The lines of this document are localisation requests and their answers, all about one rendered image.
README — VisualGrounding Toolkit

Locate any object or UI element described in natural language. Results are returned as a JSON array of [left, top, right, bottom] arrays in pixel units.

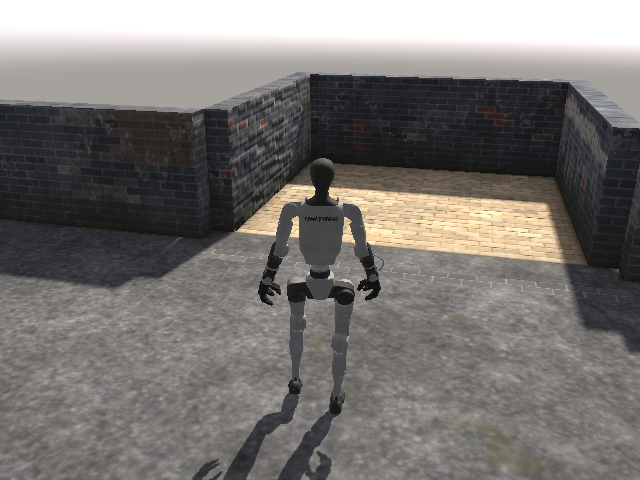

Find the robot right hand
[[357, 278, 381, 301]]

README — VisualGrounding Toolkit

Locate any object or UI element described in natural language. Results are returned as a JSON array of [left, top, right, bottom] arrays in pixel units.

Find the right robot shin
[[332, 336, 349, 401]]

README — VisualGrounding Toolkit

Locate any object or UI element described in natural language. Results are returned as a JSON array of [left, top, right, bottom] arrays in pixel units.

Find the robot right thigh
[[331, 279, 355, 353]]

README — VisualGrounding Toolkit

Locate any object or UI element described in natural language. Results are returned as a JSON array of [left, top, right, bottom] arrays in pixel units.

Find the robot left upper arm
[[273, 201, 301, 257]]

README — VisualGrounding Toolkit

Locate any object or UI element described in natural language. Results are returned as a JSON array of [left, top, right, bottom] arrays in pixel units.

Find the robot right upper arm
[[342, 202, 370, 258]]

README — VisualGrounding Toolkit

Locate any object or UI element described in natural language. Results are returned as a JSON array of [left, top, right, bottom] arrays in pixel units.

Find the left robot forearm
[[261, 241, 283, 285]]

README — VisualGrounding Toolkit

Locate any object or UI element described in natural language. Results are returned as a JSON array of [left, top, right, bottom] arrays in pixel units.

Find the robot left hand
[[258, 281, 281, 306]]

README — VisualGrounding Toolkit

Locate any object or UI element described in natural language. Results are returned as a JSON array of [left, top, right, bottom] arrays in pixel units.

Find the right robot forearm
[[359, 242, 379, 282]]

